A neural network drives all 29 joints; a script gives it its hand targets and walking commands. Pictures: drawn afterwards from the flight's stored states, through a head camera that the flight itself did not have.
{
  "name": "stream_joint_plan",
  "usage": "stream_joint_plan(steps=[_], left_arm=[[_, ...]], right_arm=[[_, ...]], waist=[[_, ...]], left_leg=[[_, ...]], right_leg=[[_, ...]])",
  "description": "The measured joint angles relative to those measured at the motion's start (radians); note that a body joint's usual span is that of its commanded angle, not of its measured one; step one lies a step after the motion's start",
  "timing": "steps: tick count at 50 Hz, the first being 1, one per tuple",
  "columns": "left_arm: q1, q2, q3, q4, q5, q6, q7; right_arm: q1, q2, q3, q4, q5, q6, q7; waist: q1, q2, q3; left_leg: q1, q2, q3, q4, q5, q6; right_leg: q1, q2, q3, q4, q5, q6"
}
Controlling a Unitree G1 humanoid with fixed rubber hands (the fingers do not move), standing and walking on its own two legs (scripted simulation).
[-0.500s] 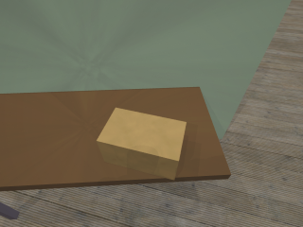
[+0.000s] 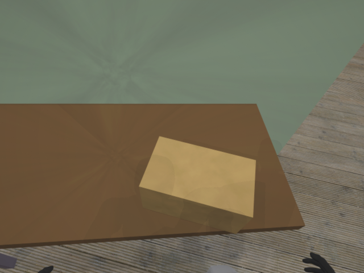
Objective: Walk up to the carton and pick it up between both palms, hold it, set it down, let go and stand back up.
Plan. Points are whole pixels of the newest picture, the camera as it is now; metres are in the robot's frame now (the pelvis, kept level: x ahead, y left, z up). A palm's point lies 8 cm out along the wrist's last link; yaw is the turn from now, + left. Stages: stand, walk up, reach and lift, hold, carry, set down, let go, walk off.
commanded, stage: walk up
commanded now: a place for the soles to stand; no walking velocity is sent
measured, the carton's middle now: (197, 184) +0.36 -0.04 -0.14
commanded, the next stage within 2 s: none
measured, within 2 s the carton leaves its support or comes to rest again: neither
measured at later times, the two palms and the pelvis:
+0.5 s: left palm (67, 266) +0.14 +0.25 -0.08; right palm out of the picture +0.07 -0.39 -0.09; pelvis -0.01 -0.06 +0.00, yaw -2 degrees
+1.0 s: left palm out of the picture +0.09 +0.27 -0.10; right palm out of the picture +0.04 -0.37 -0.09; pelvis -0.02 -0.05 +0.00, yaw -1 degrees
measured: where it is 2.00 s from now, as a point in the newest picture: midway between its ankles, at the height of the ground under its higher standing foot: outside the picture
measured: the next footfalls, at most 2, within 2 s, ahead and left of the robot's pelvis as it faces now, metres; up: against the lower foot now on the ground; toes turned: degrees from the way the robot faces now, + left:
right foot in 0.22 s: +0.04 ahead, -0.18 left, +0.00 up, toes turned +0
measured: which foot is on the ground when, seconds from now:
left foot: down 0.00-1.00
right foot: up 0.00-0.20, down 0.22-1.00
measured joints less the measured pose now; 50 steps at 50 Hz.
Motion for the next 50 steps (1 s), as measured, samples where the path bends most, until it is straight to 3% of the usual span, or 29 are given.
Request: stream_joint_plan(steps=[4, 9, 11, 13, 15, 24, 33, 50], left_arm=[[-0.029, -0.007, -0.004, -0.004, -0.007, 0.009, -0.007], [-0.070, -0.004, -0.004, 0.000, -0.007, 0.014, -0.007], [-0.078, 0.001, -0.008, 0.001, -0.007, 0.008, -0.007], [-0.091, -0.006, -0.014, 0.014, -0.011, 0.004, -0.007], [-0.107, -0.014, -0.022, 0.022, -0.019, 0.003, -0.015], [-0.179, -0.031, -0.041, 0.067, -0.038, -0.016, -0.035], [-0.187, -0.049, -0.049, 0.109, -0.041, -0.021, -0.044], [-0.143, -0.037, -0.014, 0.152, -0.031, -0.019, -0.047]], right_arm=[[-0.002, -0.023, 0.015, -0.013, 0.014, 0.001, -0.011], [0.000, -0.044, 0.026, -0.021, 0.014, 0.011, -0.012], [-0.001, -0.054, 0.025, -0.021, 0.013, 0.020, -0.006], [-0.012, -0.067, 0.018, -0.010, 0.020, 0.020, -0.001], [-0.001, -0.073, 0.014, 0.002, 0.028, 0.017, -0.001], [-0.012, -0.078, 0.003, 0.087, 0.020, 0.004, 0.008], [-0.011, -0.087, -0.014, 0.139, 0.018, 0.000, 0.008], [0.016, -0.035, -0.003, 0.170, 0.012, -0.015, 0.007]], waist=[[0.008, 0.016, 0.012], [0.002, 0.033, 0.025], [0.006, 0.039, 0.023], [-0.001, 0.067, 0.031], [-0.011, 0.077, 0.022], [0.000, 0.071, -0.010], [-0.001, 0.060, -0.034], [0.003, 0.046, -0.041]], left_leg=[[0.008, 0.013, 0.021, 0.023, -0.025, -0.007], [-0.011, 0.030, 0.028, 0.063, -0.048, -0.021], [-0.027, 0.041, 0.033, 0.092, -0.062, -0.036], [-0.037, 0.064, 0.024, 0.109, -0.059, -0.054], [-0.021, 0.061, 0.010, 0.070, -0.039, -0.062], [0.041, 0.065, 0.009, -0.052, 0.034, -0.088], [0.022, 0.079, -0.006, -0.081, 0.070, -0.084], [-0.007, 0.054, -0.013, -0.087, 0.080, -0.077]], right_leg=[[0.012, -0.006, 0.006, -0.036, 0.067, 0.003], [0.070, -0.018, -0.026, -0.139, 0.039, -0.008], [0.126, -0.027, -0.044, -0.274, 0.171, -0.010], [0.143, -0.010, -0.055, -0.313, 0.182, 0.013], [0.148, -0.010, -0.068, -0.320, 0.173, 0.014], [0.174, 0.000, -0.074, -0.366, 0.206, -0.015], [0.167, 0.016, -0.088, -0.410, 0.249, -0.029], [0.148, -0.009, -0.096, -0.424, 0.258, -0.006]])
